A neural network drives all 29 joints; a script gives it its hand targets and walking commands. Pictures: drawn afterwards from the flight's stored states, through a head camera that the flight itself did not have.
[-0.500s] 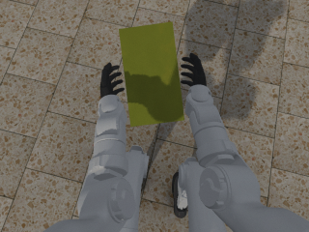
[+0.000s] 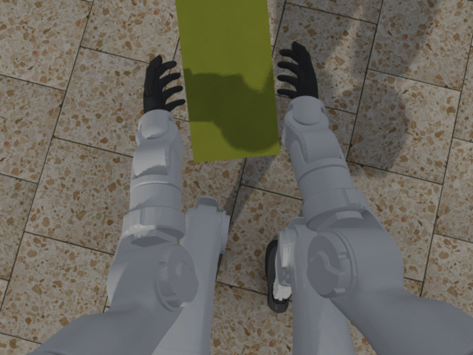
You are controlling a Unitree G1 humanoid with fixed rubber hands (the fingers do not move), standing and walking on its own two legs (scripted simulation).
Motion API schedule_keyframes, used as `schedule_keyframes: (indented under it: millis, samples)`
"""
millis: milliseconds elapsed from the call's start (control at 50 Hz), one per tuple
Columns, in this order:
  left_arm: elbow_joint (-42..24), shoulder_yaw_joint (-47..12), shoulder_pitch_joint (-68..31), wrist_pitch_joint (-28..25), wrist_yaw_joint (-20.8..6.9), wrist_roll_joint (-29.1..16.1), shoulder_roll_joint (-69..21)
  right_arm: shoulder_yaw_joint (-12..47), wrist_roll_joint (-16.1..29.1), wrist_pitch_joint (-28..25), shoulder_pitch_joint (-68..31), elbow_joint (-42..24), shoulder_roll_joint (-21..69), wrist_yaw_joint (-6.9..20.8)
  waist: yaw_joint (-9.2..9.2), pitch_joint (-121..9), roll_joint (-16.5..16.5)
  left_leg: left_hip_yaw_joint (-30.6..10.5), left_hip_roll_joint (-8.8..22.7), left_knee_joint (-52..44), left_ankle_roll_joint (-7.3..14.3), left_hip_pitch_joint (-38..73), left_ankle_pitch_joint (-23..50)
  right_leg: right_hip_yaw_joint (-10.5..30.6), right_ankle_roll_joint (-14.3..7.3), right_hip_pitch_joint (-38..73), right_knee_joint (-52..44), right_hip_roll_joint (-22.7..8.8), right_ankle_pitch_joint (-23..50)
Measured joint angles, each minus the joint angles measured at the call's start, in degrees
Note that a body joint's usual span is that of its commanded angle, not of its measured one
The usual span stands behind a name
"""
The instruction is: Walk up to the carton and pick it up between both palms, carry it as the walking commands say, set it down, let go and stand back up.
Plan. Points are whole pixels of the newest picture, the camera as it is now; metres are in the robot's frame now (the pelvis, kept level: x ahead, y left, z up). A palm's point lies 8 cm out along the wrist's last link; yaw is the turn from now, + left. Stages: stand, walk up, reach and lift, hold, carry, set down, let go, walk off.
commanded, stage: set down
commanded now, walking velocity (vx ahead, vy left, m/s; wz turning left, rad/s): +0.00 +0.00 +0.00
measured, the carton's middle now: (231, 86) +0.53 +0.10 -0.18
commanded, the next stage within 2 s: none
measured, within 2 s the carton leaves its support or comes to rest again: neither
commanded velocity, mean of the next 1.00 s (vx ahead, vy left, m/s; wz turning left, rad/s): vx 0.00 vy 0.00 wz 0.00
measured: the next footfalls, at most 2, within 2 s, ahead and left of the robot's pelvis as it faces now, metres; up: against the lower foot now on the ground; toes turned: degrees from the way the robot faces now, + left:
none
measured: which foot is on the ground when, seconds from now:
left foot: down 0.00-1.00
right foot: down 0.00-1.00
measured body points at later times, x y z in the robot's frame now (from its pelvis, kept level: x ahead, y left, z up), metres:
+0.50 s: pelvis -0.01 +0.01 -0.06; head +0.31 +0.06 +0.25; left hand +0.48 +0.22 -0.18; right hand +0.53 -0.01 -0.17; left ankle +0.12 +0.13 -0.49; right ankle +0.07 -0.09 -0.49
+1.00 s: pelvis -0.01 +0.01 -0.11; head +0.35 +0.06 +0.16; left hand +0.50 +0.23 -0.27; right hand +0.55 +0.00 -0.26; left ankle +0.12 +0.13 -0.49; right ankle +0.07 -0.09 -0.49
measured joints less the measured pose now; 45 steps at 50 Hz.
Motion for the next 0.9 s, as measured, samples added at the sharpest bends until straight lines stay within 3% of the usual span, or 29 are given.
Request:
schedule_keyframes:
  millis: [900]
  samples:
    - [4.64,-1.38,-17.17,1.14,-1.49,-4.34,7.79,2.49,4.44,1.98,-19.24,6.25,-9.43,2.25,1.18,12.37,-0.05,0.92,-0.34,17.19,0.82,-19.63,-0.99,0.1,2.17,-19.21,17.67,1.15,-2.04]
